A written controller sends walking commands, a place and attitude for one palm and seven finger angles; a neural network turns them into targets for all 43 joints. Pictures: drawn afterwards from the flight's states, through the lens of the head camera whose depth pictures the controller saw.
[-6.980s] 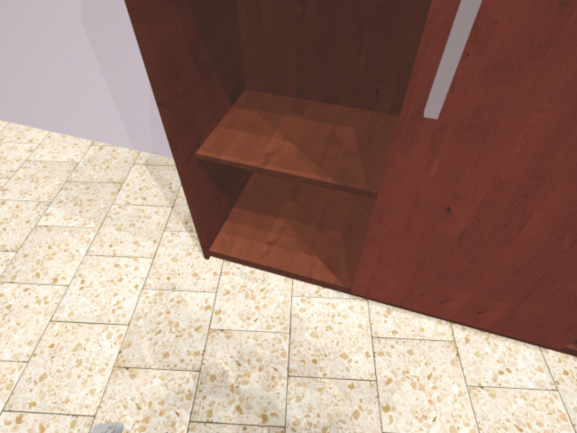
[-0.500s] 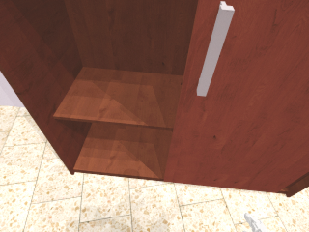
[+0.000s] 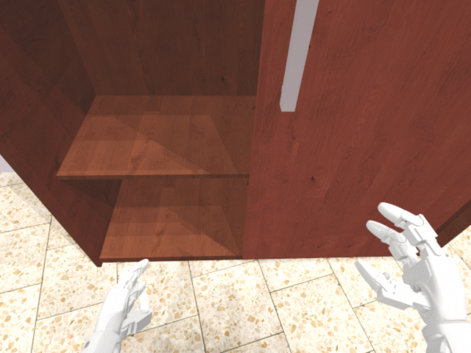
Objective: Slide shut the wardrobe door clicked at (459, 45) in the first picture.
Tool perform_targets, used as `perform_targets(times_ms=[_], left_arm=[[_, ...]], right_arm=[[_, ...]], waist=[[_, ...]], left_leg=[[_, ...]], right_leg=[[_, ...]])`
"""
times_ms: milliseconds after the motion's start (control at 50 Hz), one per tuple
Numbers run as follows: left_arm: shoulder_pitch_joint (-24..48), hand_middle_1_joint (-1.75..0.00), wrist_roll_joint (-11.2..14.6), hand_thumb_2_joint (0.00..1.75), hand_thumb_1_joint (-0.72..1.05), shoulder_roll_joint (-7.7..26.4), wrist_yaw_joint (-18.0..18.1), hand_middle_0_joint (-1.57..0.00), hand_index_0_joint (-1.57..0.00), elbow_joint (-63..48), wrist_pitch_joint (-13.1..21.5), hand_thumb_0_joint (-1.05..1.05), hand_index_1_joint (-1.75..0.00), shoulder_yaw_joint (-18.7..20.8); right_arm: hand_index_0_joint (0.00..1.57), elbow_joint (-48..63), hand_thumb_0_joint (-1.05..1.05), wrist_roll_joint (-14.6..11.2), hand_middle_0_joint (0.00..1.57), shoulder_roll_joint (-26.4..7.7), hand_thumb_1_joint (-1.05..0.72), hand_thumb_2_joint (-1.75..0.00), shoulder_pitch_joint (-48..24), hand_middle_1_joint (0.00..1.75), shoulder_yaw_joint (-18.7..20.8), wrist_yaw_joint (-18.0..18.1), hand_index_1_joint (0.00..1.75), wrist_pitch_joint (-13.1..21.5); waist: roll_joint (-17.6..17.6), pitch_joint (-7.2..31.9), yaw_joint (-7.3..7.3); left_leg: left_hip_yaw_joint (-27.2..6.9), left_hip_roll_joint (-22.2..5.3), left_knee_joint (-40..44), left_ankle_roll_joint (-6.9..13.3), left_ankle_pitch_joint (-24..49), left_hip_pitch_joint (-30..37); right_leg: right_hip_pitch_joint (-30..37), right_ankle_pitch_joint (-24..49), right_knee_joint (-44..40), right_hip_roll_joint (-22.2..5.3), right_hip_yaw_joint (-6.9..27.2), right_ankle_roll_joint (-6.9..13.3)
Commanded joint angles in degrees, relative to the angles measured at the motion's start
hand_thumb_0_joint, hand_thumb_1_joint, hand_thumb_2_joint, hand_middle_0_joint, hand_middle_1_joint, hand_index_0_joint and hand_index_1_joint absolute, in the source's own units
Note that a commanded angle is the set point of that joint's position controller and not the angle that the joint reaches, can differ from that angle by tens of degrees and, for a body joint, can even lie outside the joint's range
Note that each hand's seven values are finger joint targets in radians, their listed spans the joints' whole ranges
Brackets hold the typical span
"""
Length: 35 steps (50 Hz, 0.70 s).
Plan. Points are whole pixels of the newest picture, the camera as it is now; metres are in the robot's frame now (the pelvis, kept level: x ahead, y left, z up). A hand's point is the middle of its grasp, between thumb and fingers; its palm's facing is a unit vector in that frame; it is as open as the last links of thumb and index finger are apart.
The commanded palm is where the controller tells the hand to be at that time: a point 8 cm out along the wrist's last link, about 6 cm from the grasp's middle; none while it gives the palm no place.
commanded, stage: raise the hand with hooked fingers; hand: right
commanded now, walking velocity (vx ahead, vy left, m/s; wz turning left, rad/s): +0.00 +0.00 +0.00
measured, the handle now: (296, 42) +0.56 -0.09 +0.26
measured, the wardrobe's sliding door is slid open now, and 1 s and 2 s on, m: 0.61 0.61 0.61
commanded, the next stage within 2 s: move the hooked fingers beside the handle in 1.46 s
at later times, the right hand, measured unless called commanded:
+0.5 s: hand (450, 209) +0.27 -0.26 +0.18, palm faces +0.04 +0.99 -0.09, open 12.8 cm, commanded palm +0.23 -0.30 +0.20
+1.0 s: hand out of the picture +0.29 -0.30 +0.29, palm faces +0.08 +0.99 -0.12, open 14.0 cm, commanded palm +0.26 -0.34 +0.28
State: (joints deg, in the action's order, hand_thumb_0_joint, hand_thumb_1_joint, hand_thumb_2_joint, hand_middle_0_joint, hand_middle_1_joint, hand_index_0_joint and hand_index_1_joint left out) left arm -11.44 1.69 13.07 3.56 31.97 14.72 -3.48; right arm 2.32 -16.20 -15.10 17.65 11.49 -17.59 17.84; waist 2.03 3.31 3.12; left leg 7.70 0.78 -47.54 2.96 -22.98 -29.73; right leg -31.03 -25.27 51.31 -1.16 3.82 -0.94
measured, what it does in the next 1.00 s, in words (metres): stands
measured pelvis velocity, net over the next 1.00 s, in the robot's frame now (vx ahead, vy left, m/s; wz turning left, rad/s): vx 0.01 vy -0.02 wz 0.02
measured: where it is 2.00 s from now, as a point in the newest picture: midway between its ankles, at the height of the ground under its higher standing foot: outside the picture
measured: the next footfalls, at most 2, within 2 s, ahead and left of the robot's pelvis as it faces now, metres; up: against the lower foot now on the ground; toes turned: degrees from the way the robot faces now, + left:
none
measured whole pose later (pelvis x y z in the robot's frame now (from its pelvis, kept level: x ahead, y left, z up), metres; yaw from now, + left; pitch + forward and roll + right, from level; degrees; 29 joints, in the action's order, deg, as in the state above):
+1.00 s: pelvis +0.01 -0.02 +0.04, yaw +1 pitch -3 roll +1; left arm -10.6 4.6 15.8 4.8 37.1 14.8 -6.3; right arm -3.1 -19.7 -30.8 -13.2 30.3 -26.5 -16.6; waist 4.1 2.0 4.2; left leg 5.0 -0.4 -25.7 1.0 -13.4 -9.2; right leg -9.3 -15.5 27.8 0.6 1.2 0.9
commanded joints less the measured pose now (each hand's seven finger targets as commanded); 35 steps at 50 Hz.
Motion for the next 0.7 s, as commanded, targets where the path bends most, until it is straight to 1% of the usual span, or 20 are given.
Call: perform_targets(times_ms=[0, 40, 80, 100, 120, 140, 180, 200, 220, 240, 300, 340, 380, 400, 440, 500, 580, 600, 620, 680], left_arm=[[3.2, -0.3, 1.2, 0.9, 0.9, 8.2, 2.1, -0.2, -0.2, -7.6, 4.5, 0.0, -0.3, 3.2], [3.5, -0.3, 1.1, 0.9, 0.9, 7.5, 1.9, -0.2, -0.2, -7.4, 4.9, 0.0, -0.3, 3.1], [3.7, -0.3, 1.1, 0.9, 0.9, 7.3, 1.5, -0.2, -0.2, -7.4, 5.6, 0.0, -0.3, 2.9], [4.0, -0.3, 0.9, 0.9, 0.9, 7.5, 1.3, -0.2, -0.2, -7.7, 6.1, 0.0, -0.3, 2.7], [3.5, -0.3, 1.0, 0.9, 0.9, 7.5, 1.1, -0.2, -0.2, -7.5, 6.6, 0.0, -0.3, 2.8], [3.1, -0.3, 1.0, 0.9, 0.9, 7.6, 0.9, -0.2, -0.2, -7.3, 7.1, 0.0, -0.3, 2.9], [2.4, -0.3, 1.2, 0.9, 0.9, 7.9, 0.7, -0.2, -0.2, -7.0, 8.1, 0.0, -0.3, 3.2], [2.8, -0.3, 1.1, 0.9, 0.9, 8.2, 0.8, -0.2, -0.2, -6.9, 8.5, 0.0, -0.3, 3.1], [2.6, -0.3, 1.4, 0.9, 0.9, 8.4, 0.9, -0.2, -0.2, -6.5, 8.8, 0.0, -0.3, 3.3], [2.2, -0.3, 1.4, 0.9, 0.9, 8.5, 1.1, -0.2, -0.2, -6.0, 9.0, 0.0, -0.3, 3.3], [2.8, -0.3, 1.6, 0.9, 0.9, 9.0, 1.8, -0.2, -0.2, -5.4, 9.3, 0.0, -0.3, 3.1], [3.2, -0.3, 1.8, 0.9, 0.9, 8.8, 2.2, -0.2, -0.2, -5.0, 9.6, 0.0, -0.3, 3.0], [3.6, -0.3, 1.8, 0.9, 0.9, 8.7, 2.5, -0.2, -0.2, -4.8, 9.8, 0.0, -0.3, 2.8], [3.7, -0.3, 1.6, 0.9, 0.9, 8.8, 2.5, -0.2, -0.2, -4.7, 9.6, 0.0, -0.3, 2.5], [4.6, -0.3, 1.9, 0.9, 0.9, 8.5, 2.6, -0.2, -0.2, -4.4, 9.4, 0.0, -0.3, 2.1], [5.4, -0.3, 2.1, 0.9, 0.9, 8.5, 2.7, -0.2, -0.2, -4.5, 8.8, 0.0, -0.3, 1.4], [6.5, -0.3, 2.4, 0.9, 0.9, 8.4, 2.6, -0.2, -0.2, -4.8, 7.5, 0.0, -0.3, 1.1], [6.8, -0.3, 2.4, 0.9, 0.9, 8.3, 2.4, -0.2, -0.2, -4.8, 7.0, 0.0, -0.3, 0.7], [7.3, -0.3, 2.5, 0.9, 0.9, 8.2, 2.3, -0.2, -0.2, -4.8, 6.7, 0.0, -0.3, 0.7], [8.1, -0.3, 2.7, 0.9, 0.9, 8.2, 2.3, -0.2, -0.2, -5.1, 5.8, 0.0, -0.3, 0.5]], right_arm=[[0.25, 6.2, 0.0, -3.2, 0.25, -12.9, -0.13, -0.57, -9.4, 0.8, 8.7, -2.6, 0.8, -4.6], [0.26, 6.6, 0.0, -4.6, 0.26, -13.8, -0.08, -0.55, -7.4, 0.82, 12.3, -1.9, 0.82, -6.5], [0.26, 8.6, 0.0, -5.2, 0.26, -12.6, -0.04, -0.53, -7.5, 0.86, 12.4, -1.2, 0.86, -7.1], [0.26, 9.9, 0.0, -5.7, 0.26, -13.6, -0.01, -0.52, -8.9, 0.87, 13.4, -1.2, 0.87, -7.2], [0.27, 11.6, 0.0, -5.6, 0.27, -14.4, 0.01, -0.51, -9.3, 0.88, 14.1, -1.0, 0.88, -6.8], [0.27, 11.9, 0.0, -5.4, 0.27, -13.6, 0.03, -0.5, -8.5, 0.9, 13.8, -0.9, 0.9, -6.7], [0.27, 12.8, 0.0, -5.0, 0.27, -12.5, 0.08, -0.48, -8.5, 0.93, 12.5, -0.8, 0.93, -6.7], [0.27, 12.5, 0.0, -5.3, 0.27, -12.6, 0.1, -0.47, -9.4, 0.94, 12.4, -1.2, 0.94, -7.5], [0.27, 13.9, 0.0, -5.2, 0.27, -13.7, 0.13, -0.46, -11.8, 0.96, 12.8, -1.3, 0.96, -7.8], [0.27, 13.4, 0.0, -4.9, 0.27, -14.3, 0.15, -0.45, -12.2, 0.98, 13.3, -1.3, 0.98, -8.4], [0.28, 14.5, 0.0, -4.5, 0.28, -15.9, 0.22, -0.42, -17.0, 1.02, 13.7, -1.1, 1.02, -10.5], [0.28, 15.4, 0.0, -4.1, 0.28, -16.8, 0.27, -0.4, -20.2, 1.05, 14.3, -0.9, 1.05, -11.7], [0.29, 16.2, 0.0, -4.0, 0.29, -18.0, 0.31, -0.38, -22.2, 1.08, 15.5, -0.7, 1.08, -12.4], [0.29, 16.0, 0.0, -4.2, 0.29, -19.2, 0.34, -0.37, -23.1, 1.1, 16.5, -1.1, 1.1, -13.2], [0.29, 14.4, 0.0, -4.3, 0.29, -18.3, 0.38, -0.35, -25.4, 1.12, 15.8, -1.8, 1.12, -14.8], [0.3, 12.7, 0.0, -4.3, 0.3, -19.0, 0.45, -0.32, -29.3, 1.17, 15.6, -2.9, 1.17, -17.8], [0.3, 11.7, 0.0, -4.2, 0.3, -21.7, 0.5, -0.3, -32.1, 1.2, 18.1, -4.1, 1.2, -22.1], [0.3, 10.9, 0.0, -4.4, 0.3, -22.6, 0.5, -0.3, -32.6, 1.2, 18.6, -4.5, 1.2, -23.2], [0.3, 11.9, 0.0, -4.6, 0.3, -22.9, 0.5, -0.3, -34.8, 1.2, 18.9, -4.8, 1.2, -23.8], [0.3, 12.0, 0.0, -4.6, 0.3, -25.0, 0.5, -0.3, -38.4, 1.2, 20.2, -5.4, 1.2, -25.6]], waist=[[-0.6, 8.9, -1.57], [-3.8, 9.8, -0.33], [-3.9, 8.8, -0.1], [-3.0, 8.9, 0.71], [-2.1, 9.7, 0.57], [-1.0, 9.8, 0.49], [-1.8, 9.1, -0.04], [-0.8, 7.7, 0.29], [0.4, 7.9, -0.16], [-0.3, 7.8, -0.27], [1.3, 5.5, -0.13], [3.3, 6.3, -0.14], [3.4, 7.5, 0.01], [3.6, 7.3, 0.6], [3.5, 5.4, 0.18], [4.4, 3.4, 0.56], [2.1, 6.0, 0.66], [3.8, 4.7, 0.99], [3.8, 5.3, 0.52], [2.9, 7.7, 0.4]], left_leg=[[-10.1, -2.0, 15.2, -2.4, 4.1, 11.8], [-9.7, -2.6, 15.7, -3.0, 8.3, 14.9], [-8.1, -2.0, 15.7, -3.0, 11.3, 14.7], [-8.2, -2.0, 15.3, -2.7, 13.6, 16.5], [-7.7, -1.9, 15.3, -2.7, 14.8, 16.5], [-7.1, -1.6, 15.3, -2.6, 15.4, 16.5], [-5.6, -1.0, 15.6, -2.6, 15.3, 15.3], [-5.8, -0.7, 15.9, -2.2, 16.2, 15.7], [-5.8, -1.0, 16.4, -2.4, 16.0, 15.5], [-5.3, -0.8, 16.8, -2.4, 15.1, 15.4], [-4.4, -0.2, 18.0, -1.9, 13.1, 15.4], [-4.0, -0.3, 18.6, -1.8, 12.9, 15.7], [-3.8, -0.3, 19.1, -1.8, 14.6, 17.0], [-3.8, 0.0, 19.5, -1.5, 15.7, 18.5], [-3.5, 0.0, 20.0, -1.5, 16.7, 18.1], [-3.5, 0.4, 21.2, -1.1, 15.8, 18.4], [-3.4, 0.1, 21.7, -1.3, 18.8, 20.0], [-3.9, 0.2, 22.5, -1.1, 18.5, 20.3], [-3.7, 0.0, 22.7, -1.2, 18.7, 20.3], [-3.7, 0.0, 23.0, -1.3, 20.4, 21.1]], right_leg=[[3.7, 10.8, -11.3, 1.4, -1.7, 2.9], [3.7, 13.4, -12.7, 1.5, -1.7, 2.6], [5.0, 15.1, -14.4, 1.5, -2.0, 2.6], [5.7, 16.6, -14.9, 1.5, -1.7, 2.4], [7.0, 17.2, -15.5, 1.5, -2.0, 2.4], [8.0, 17.7, -16.1, 1.6, -2.4, 2.4], [10.0, 17.6, -17.3, 1.5, -2.7, 2.6], [10.4, 18.3, -17.6, 1.5, -2.5, 2.6], [11.4, 17.9, -18.2, 1.5, -2.6, 2.6], [12.2, 17.4, -18.9, 1.4, -2.6, 2.7], [14.2, 16.5, -21.1, 1.3, -1.8, 2.7], [16.5, 16.2, -22.3, 1.3, -1.6, 2.6], [18.6, 17.8, -23.2, 1.2, -1.2, 2.5], [18.8, 18.8, -23.6, 1.3, -1.1, 2.4], [19.6, 19.2, -24.6, 1.2, -1.0, 2.2], [20.3, 18.2, -26.2, 1.2, -0.2, 1.9], [22.1, 20.9, -26.7, 1.2, -0.3, 2.1], [21.7, 20.4, -26.8, 1.4, -0.5, 2.1], [22.4, 20.4, -27.0, 1.5, -0.4, 2.0], [23.9, 22.1, -26.9, 1.5, -0.5, 2.2]])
